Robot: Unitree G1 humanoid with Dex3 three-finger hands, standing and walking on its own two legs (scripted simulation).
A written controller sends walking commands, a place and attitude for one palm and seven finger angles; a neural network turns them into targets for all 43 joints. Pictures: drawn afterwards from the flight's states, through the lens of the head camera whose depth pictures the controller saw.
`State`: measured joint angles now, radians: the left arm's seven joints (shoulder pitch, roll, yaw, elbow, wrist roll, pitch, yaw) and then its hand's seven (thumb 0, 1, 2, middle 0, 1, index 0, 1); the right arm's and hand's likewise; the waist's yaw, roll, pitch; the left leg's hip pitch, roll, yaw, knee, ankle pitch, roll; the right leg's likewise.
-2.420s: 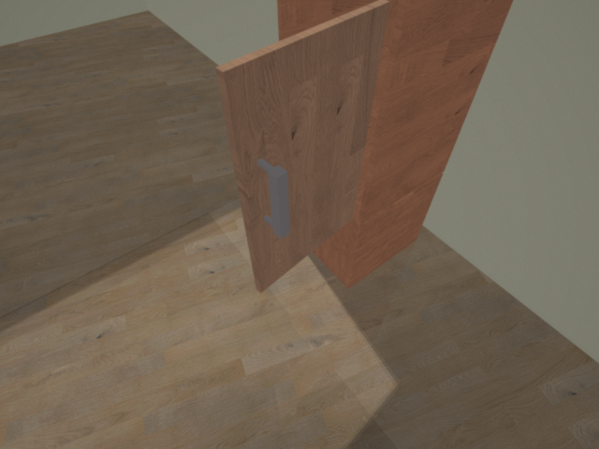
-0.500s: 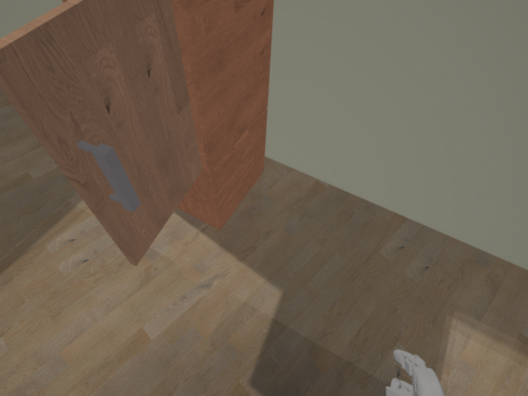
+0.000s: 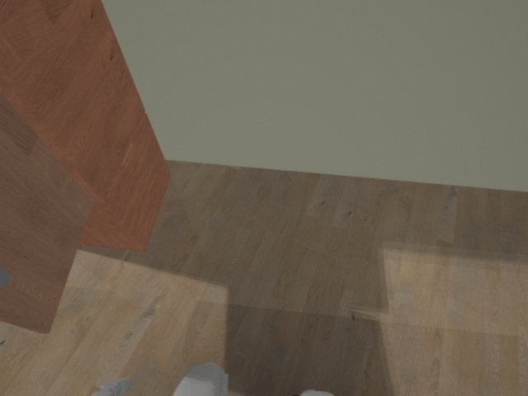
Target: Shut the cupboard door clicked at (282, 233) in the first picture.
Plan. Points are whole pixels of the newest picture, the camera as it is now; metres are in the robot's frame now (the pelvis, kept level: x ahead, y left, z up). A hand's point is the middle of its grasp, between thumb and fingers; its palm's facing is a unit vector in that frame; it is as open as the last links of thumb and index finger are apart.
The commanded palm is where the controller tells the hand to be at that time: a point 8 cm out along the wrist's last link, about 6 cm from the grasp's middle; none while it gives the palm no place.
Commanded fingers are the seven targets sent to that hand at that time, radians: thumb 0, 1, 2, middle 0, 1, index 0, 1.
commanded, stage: walk to a spot facing it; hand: left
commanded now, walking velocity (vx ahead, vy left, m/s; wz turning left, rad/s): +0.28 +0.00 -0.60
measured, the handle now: out of the picture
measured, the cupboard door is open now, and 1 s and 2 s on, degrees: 97 97 97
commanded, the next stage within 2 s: turn to face it in 1.34 s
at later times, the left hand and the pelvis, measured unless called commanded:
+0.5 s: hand (221, 275) +0.33 +0.11 -0.16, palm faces -0.38 -0.91 -0.18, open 7.4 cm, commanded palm none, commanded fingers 0.00 0.90 0.90 -0.20 -0.30 -0.20 -0.30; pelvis +0.13 -0.03 -0.01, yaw -18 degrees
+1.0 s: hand (252, 258) +0.37 +0.05 -0.17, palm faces -0.36 -0.91 -0.22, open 7.3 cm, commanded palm none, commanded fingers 0.00 0.90 0.90 -0.20 -0.30 -0.20 -0.30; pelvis +0.33 -0.14 +0.00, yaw -28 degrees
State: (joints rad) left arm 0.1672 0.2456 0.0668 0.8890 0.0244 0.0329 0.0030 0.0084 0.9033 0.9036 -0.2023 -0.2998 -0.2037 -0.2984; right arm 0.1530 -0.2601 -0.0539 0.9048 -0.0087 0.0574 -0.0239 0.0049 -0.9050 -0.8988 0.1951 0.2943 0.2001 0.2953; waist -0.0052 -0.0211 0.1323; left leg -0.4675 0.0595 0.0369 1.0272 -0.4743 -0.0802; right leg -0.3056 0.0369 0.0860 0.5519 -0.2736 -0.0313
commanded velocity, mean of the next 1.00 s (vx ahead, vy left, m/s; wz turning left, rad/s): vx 0.34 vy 0.00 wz -0.41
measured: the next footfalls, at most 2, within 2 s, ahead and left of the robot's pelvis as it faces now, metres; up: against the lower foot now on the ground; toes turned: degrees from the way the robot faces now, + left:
left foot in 0.16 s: +0.08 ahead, +0.13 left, +0.00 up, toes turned -2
right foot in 0.54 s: +0.23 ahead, -0.16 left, +0.00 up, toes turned -26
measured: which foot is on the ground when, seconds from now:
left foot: up 0.00-0.14, down 0.16-0.54, up 0.56-1.00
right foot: down 0.00-0.14, up 0.16-0.52, down 0.54-1.00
